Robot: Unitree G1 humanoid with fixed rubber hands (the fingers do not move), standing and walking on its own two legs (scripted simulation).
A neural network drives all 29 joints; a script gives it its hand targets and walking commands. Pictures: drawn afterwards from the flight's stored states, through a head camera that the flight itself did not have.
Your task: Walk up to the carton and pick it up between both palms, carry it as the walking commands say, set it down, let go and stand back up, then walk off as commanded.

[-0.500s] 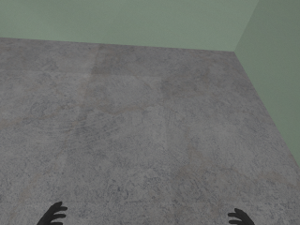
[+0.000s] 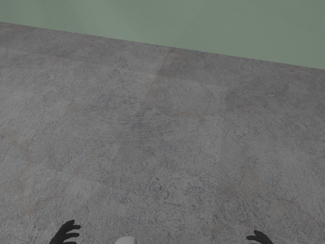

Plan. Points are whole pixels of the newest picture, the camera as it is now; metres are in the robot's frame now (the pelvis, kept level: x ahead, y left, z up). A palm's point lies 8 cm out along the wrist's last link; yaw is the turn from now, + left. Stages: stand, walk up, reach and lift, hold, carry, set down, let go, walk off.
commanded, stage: walk up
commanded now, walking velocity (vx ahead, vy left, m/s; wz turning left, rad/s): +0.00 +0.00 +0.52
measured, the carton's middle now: out of the picture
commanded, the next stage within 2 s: none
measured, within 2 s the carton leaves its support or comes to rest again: neither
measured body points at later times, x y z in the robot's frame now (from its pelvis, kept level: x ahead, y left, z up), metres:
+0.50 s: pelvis -0.04 +0.03 -0.01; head +0.01 +0.02 +0.44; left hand +0.06 +0.33 -0.10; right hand +0.12 -0.20 -0.13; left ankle -0.05 +0.16 -0.72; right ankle +0.02 -0.06 -0.74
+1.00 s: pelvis -0.07 +0.10 +0.00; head -0.05 +0.16 +0.44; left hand -0.09 +0.38 -0.14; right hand +0.15 -0.08 -0.10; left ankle -0.12 +0.17 -0.74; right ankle -0.01 -0.06 -0.66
